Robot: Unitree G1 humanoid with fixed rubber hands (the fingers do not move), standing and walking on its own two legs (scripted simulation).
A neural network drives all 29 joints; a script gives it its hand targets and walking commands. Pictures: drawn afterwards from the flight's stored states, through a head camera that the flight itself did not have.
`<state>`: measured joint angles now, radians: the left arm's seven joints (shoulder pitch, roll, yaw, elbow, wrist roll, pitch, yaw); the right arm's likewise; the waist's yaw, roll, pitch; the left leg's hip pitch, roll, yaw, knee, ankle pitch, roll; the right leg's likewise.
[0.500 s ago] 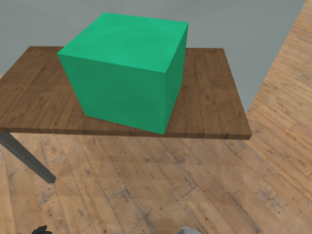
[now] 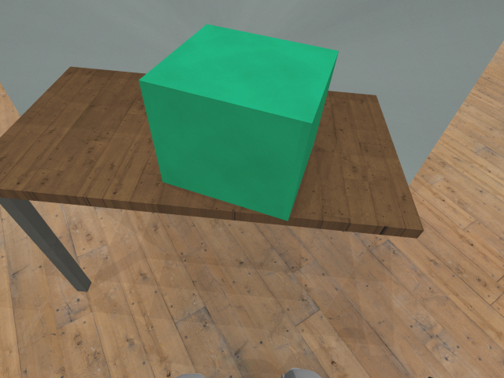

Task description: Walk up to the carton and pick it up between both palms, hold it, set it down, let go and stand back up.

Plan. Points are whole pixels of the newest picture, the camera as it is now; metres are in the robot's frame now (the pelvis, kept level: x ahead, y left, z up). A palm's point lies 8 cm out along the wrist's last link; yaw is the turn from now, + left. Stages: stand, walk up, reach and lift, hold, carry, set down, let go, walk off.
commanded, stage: walk up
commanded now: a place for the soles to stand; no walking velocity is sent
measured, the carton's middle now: (246, 119) +0.65 +0.03 +0.05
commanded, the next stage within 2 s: none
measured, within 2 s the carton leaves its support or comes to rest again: neither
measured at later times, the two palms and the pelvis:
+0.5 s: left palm out of the picture +0.09 +0.31 -0.09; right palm out of the picture +0.08 -0.32 -0.11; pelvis +0.00 -0.01 +0.00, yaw -3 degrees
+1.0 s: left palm out of the picture +0.09 +0.36 -0.10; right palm (417, 376) +0.17 -0.28 -0.10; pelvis +0.07 +0.04 +0.00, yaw +0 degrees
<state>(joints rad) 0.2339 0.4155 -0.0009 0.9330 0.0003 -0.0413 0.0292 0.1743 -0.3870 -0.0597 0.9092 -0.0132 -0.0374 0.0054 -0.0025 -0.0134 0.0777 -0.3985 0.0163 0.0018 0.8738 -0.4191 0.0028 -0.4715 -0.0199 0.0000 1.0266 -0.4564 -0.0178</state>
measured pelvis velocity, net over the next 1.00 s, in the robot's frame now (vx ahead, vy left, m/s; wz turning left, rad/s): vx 0.07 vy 0.04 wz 0.00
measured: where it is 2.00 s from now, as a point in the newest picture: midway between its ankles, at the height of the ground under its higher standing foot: outside the picture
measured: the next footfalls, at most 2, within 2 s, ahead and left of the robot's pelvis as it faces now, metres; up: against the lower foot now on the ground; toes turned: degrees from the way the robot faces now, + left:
left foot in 1.02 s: +0.17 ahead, +0.19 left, +0.00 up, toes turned -4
right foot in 1.42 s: +0.26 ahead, -0.08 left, +0.00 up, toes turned -1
